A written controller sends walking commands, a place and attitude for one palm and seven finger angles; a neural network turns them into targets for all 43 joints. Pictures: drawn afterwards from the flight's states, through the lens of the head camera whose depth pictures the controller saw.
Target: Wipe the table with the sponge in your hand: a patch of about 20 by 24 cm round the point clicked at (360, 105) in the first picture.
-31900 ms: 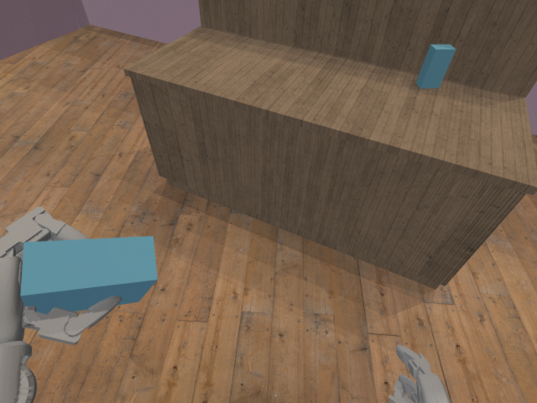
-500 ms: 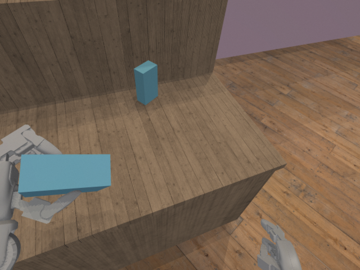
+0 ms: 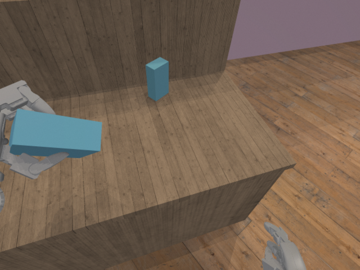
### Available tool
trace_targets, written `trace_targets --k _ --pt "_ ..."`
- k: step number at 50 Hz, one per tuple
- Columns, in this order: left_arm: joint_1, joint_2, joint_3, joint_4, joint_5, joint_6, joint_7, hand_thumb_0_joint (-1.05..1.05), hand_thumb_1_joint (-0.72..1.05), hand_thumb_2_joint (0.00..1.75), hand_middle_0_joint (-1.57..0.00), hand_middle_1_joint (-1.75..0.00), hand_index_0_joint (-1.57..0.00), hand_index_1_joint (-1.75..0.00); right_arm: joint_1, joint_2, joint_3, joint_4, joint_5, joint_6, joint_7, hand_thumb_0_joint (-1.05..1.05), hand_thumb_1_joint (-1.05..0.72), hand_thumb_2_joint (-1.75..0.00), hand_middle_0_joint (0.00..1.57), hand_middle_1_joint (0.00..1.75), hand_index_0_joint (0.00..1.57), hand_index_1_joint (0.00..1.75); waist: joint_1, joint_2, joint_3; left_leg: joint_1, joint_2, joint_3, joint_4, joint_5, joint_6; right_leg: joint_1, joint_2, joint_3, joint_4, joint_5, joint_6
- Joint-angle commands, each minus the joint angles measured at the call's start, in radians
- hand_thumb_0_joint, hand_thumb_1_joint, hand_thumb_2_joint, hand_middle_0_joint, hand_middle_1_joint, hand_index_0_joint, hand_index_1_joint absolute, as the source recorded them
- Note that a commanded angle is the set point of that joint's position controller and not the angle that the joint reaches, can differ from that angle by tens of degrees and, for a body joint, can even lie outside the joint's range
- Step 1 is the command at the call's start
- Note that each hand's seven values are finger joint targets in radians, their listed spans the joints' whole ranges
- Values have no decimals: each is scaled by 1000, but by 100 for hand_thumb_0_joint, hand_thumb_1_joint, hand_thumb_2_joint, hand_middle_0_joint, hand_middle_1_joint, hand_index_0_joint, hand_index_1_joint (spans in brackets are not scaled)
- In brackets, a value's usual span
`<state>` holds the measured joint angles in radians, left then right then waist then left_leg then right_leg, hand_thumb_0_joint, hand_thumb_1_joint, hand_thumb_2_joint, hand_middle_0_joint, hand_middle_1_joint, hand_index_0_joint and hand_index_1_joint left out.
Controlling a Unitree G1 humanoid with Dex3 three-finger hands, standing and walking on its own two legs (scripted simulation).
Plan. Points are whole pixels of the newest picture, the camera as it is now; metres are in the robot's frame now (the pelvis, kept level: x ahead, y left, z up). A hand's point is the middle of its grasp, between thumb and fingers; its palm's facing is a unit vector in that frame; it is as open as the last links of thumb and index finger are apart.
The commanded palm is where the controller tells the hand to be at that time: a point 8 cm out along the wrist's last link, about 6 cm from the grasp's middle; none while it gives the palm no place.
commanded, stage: turn the palm down, sponge in hand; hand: left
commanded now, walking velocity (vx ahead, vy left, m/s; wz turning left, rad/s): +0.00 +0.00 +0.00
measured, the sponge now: (66, 139) +0.28 +0.24 +0.17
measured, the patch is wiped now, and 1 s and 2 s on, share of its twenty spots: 0.00 0.00 0.00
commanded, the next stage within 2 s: none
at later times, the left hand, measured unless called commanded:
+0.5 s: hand (59, 167) +0.24 +0.24 +0.14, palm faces +0.31 -0.58 -0.76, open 9.4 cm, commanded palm +0.19 +0.26 +0.17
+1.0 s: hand (83, 173) +0.25 +0.22 +0.10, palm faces +0.14 -0.39 -0.91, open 9.4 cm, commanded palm +0.22 +0.24 +0.16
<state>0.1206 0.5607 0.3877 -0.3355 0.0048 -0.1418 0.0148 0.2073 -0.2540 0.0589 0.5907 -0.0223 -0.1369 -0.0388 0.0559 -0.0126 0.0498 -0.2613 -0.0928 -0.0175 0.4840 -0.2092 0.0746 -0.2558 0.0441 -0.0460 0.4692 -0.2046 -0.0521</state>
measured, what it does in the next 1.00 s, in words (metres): shifts its weight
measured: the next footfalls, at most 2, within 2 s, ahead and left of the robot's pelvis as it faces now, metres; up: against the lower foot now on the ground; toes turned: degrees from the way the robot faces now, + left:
none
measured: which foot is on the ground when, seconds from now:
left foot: down 0.00-1.00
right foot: down 0.00-1.00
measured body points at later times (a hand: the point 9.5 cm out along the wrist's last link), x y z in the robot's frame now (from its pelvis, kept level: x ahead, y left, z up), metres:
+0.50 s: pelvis -0.01 -0.05 -0.02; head -0.01 -0.08 +0.43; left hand +0.22 +0.27 +0.19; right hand +0.20 -0.26 -0.11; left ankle +0.03 +0.06 -0.74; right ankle +0.03 -0.09 -0.74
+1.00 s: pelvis +0.02 -0.05 -0.02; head +0.02 -0.09 +0.43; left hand +0.24 +0.24 +0.15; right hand +0.20 -0.31 -0.11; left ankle +0.03 +0.07 -0.74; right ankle +0.03 -0.09 -0.74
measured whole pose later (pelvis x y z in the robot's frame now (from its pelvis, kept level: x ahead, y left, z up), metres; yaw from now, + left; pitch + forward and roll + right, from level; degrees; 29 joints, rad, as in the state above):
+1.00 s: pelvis +0.02 -0.05 -0.02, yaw -4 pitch +2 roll +1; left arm 0.36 0.56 0.22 -0.31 0.43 0.16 0.06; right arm 0.15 -0.30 0.00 0.59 0.03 0.02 -0.14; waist 0.06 0.07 -0.04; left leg -0.37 -0.04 -0.02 0.69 -0.35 0.01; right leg -0.39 0.12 -0.01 0.69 -0.33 -0.11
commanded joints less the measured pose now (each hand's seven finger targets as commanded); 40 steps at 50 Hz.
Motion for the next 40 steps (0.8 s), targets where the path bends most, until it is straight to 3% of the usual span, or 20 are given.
trace_targets --k 1,3,5,6,9,10,11,14,15,16,18,21,23,25,29,30,32,35,36,40 --pt "127 -9 72 -121 -168 168 -82 0 10 130 -120 -160 -120 -160 -129 -172 -81 -111 30 -44 5 0 -90 -90 20 30 20 30 46 123 -280 261 136 -66 -46 366 -131 -57 -25 -26 11 67 10" --pt "134 16 19 -150 -119 231 -110 0 10 130 -120 -160 -120 -160 -168 -169 -69 -133 41 -25 16 0 -90 -90 20 30 20 30 35 53 -178 149 115 -59 -51 244 -110 -45 -24 -42 10 106 10" --pt "129 75 12 -213 -12 231 -94 0 10 130 -120 -160 -120 -160 -211 -151 -50 -172 55 0 29 0 -90 -90 20 30 20 30 28 31 -109 80 102 -42 -61 113 -83 -42 -7 -21 8 53 5" --pt "101 67 -10 -243 32 205 -79 0 10 130 -120 -160 -120 -160 -205 -149 -55 -182 38 8 26 0 -90 -90 20 30 20 30 18 11 -109 61 97 -51 -62 78 -78 -49 -6 -19 19 31 5" --pt "28 135 99 -287 69 70 18 0 10 130 -120 -160 -120 -160 -208 -138 -67 -177 9 9 5 0 -90 -90 20 30 20 30 -5 -69 -161 14 91 -77 -32 -100 -60 -114 5 -1 47 -99 23" --pt "-38 237 187 -347 75 23 59 0 10 130 -120 -160 -120 -160 -214 -134 -63 -168 9 2 -1 0 -90 -90 20 30 20 30 -1 -24 -176 6 89 -77 -29 -166 -53 -122 12 18 51 -139 23" --pt "-92 208 173 -347 93 -14 89 0 10 130 -120 -160 -120 -160 -227 -113 -60 -166 -5 -3 -2 0 -90 -90 20 30 20 30 8 24 -231 2 77 -75 -15 -169 -51 -106 6 27 63 -154 21" --pt "-91 206 162 -290 148 -53 165 0 10 130 -120 -160 -120 -160 -203 -110 -64 -121 -15 -3 -9 0 -90 -90 20 30 20 30 -3 180 -237 -9 79 -72 19 -198 -53 -145 -7 47 82 -160 12" --pt "-148 248 165 -291 180 -35 177 0 10 130 -120 -160 -120 -160 -199 -110 -57 -115 -11 2 -10 0 -90 -90 20 30 20 30 -12 219 -241 -14 76 -69 23 -210 -49 -149 -8 60 79 -166 7" --pt "-131 200 114 -237 190 -4 174 0 10 130 -120 -160 -120 -160 -205 -104 -54 -119 -13 8 -13 0 -90 -90 20 30 20 30 -11 249 -246 -31 72 -62 29 -205 -47 -136 -21 61 72 -165 5" --pt "-91 194 61 -142 196 86 141 0 10 130 -120 -160 -120 -160 -197 -117 -51 -117 -2 29 -33 0 -90 -90 20 30 20 30 -18 235 -200 -59 69 -47 36 -187 -39 -117 -36 84 40 -163 6" --pt "-72 215 7 -44 194 241 39 0 10 130 -120 -160 -120 -160 -211 -129 -40 -142 25 71 -63 0 -90 -90 20 30 20 30 -14 124 -154 -97 66 -16 57 -124 -31 -54 -61 149 -32 -194 11" --pt "-50 243 0 -36 201 291 -22 0 10 130 -120 -160 -120 -160 -211 -131 -42 -161 36 88 -80 0 -90 -90 20 30 20 30 -4 10 -142 -121 71 -10 92 -92 -30 -13 -88 215 -72 -246 26" --pt "-49 267 30 -66 211 271 -57 0 10 130 -120 -160 -120 -160 -229 -125 -41 -175 43 89 -86 0 -90 -90 20 30 20 30 6 -42 -144 -127 74 -12 120 -56 -33 4 -100 266 -77 -216 35" --pt "52 285 126 -135 200 120 -59 0 10 130 -120 -160 -120 -160 -197 -110 -63 -168 23 78 -83 0 -90 -90 20 30 20 30 27 -127 -226 -167 74 -46 181 -13 -46 69 -145 337 -30 -11 77" --pt "49 344 181 -168 215 90 -36 0 10 130 -120 -160 -120 -160 -202 -109 -67 -160 23 70 -78 0 -90 -90 20 30 20 30 42 -54 -246 -158 68 -42 192 3 -50 77 -142 362 -15 30 66" --pt "93 322 197 -203 239 54 20 0 10 130 -120 -160 -120 -160 -180 -97 -77 -164 14 64 -67 0 -90 -90 20 30 20 30 50 53 -280 -149 69 -41 213 24 -58 74 -155 375 16 78 55" --pt "128 346 227 -178 292 78 101 0 10 130 -120 -160 -120 -160 -170 -121 -91 -148 14 72 -60 0 -90 -90 20 30 20 30 41 105 -267 -174 65 -53 242 22 -61 36 -158 425 29 99 32" --pt "127 291 171 -176 307 99 116 0 10 130 -120 -160 -120 -160 -168 -121 -95 -150 14 83 -58 0 -90 -90 20 30 20 30 33 99 -282 -188 67 -52 239 27 -61 46 -162 409 46 142 33" --pt "127 292 116 -123 338 209 126 0 10 130 -120 -160 -120 -160 -187 -139 -95 -158 37 103 -81 0 -90 -90 20 30 20 30 13 35 -230 -203 62 -50 228 -9 -48 16 -148 411 29 95 45"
